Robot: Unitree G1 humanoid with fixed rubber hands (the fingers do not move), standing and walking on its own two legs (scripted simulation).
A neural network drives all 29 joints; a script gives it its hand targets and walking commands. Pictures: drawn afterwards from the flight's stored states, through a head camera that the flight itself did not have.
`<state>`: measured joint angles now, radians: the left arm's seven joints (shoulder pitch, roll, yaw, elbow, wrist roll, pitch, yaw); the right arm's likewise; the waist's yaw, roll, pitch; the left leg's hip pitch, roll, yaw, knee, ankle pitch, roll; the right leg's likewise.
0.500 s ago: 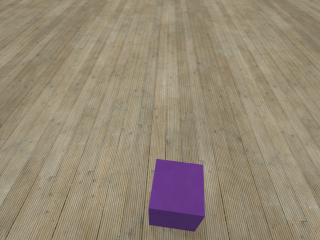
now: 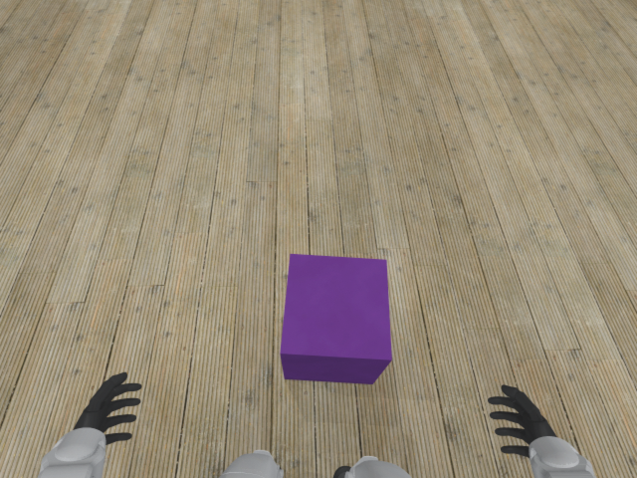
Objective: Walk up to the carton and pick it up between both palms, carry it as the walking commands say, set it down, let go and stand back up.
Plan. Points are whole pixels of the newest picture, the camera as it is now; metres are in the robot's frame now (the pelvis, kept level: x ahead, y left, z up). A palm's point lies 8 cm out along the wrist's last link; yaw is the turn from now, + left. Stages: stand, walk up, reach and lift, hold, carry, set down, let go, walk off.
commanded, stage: reach and lift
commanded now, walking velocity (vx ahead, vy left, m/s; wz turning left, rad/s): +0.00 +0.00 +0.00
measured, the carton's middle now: (333, 322) +0.52 -0.03 -0.61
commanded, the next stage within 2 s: none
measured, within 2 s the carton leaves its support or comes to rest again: neither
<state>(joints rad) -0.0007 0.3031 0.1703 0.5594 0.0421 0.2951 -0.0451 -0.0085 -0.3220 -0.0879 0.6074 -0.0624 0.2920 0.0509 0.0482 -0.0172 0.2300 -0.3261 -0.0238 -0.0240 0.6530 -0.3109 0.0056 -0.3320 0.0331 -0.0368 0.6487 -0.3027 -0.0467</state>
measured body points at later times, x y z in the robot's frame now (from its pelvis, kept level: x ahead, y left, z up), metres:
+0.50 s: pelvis -0.03 +0.01 -0.05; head +0.13 +0.01 +0.37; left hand +0.26 +0.28 -0.14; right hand +0.30 -0.27 -0.14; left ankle +0.02 +0.12 -0.72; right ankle +0.03 -0.09 -0.72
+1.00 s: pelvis -0.04 +0.00 -0.07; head +0.23 -0.01 +0.28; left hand +0.42 +0.23 -0.18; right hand +0.43 -0.27 -0.17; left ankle +0.02 +0.11 -0.72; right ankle +0.03 -0.09 -0.72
